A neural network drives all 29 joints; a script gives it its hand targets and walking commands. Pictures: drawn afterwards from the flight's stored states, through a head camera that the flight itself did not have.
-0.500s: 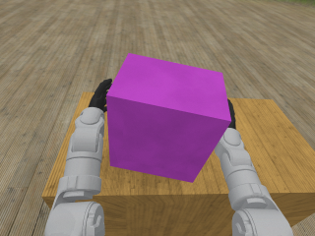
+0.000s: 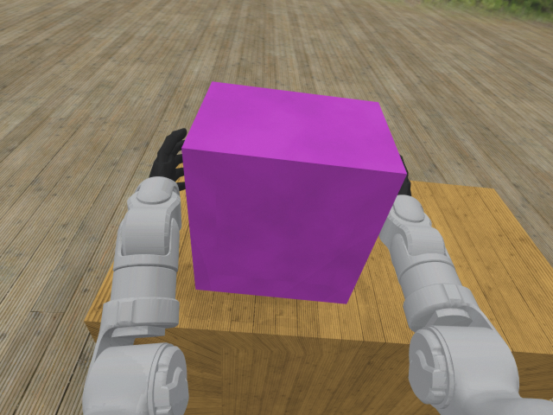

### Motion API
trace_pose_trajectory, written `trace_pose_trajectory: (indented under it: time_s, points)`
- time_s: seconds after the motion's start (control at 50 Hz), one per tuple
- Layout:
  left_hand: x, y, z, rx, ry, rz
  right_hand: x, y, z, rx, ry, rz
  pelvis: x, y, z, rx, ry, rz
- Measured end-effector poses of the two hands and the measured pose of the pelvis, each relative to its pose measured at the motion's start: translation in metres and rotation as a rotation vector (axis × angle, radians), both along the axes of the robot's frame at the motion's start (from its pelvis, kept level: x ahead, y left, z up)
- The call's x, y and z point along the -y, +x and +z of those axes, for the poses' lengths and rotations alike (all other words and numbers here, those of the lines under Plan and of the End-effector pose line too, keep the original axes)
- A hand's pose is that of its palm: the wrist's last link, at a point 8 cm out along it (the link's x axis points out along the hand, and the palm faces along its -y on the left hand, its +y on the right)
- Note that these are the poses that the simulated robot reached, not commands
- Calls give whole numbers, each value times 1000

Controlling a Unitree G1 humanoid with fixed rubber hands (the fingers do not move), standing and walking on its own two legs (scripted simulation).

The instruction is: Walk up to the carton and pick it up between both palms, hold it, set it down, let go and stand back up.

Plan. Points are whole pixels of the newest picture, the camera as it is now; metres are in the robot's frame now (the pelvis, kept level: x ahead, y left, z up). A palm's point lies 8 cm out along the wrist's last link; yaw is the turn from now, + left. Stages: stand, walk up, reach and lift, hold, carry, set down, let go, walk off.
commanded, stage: reach and lift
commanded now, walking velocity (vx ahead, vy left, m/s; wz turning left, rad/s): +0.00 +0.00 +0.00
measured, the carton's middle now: (283, 199) +0.39 +0.00 +0.14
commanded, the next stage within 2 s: hold in 1.40 s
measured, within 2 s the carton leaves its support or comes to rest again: neither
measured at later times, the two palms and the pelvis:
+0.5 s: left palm (170, 170) +0.39 +0.16 +0.19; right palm (401, 186) +0.39 -0.17 +0.18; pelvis +0.02 -0.01 +0.00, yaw +1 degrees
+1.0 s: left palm (163, 165) +0.37 +0.16 +0.21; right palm (404, 181) +0.38 -0.17 +0.20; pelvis +0.01 +0.00 +0.00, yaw +0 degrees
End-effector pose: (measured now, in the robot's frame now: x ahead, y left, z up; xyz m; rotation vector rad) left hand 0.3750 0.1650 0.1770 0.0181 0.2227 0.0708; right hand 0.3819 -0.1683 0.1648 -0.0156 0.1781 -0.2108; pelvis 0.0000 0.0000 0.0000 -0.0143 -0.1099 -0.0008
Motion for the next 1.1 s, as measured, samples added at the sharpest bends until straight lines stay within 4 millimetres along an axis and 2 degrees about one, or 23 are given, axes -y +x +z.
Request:
trace_pose_trajectory:
  time_s: [0.18, 0.54, 0.84, 1.1]
  points:
    - [3, 7, 1, 3, -2, -7, 3, 4, 3, 0, -6, -5, 9, 7, 0, 0, 1, 21]
    - [5, 10, 15, 21, 14, -4, 6, 9, 17, 11, -15, 2, 8, 21, -1, 23, 0, 10]
    - [0, 2, 17, 8, 15, 0, 0, 3, 21, -4, -3, 4, 4, 14, -1, 11, -5, 8]
    - [2, -7, 35, 19, 18, 7, 2, -3, 38, 6, 10, 12, 1, 4, -1, 8, -6, -5]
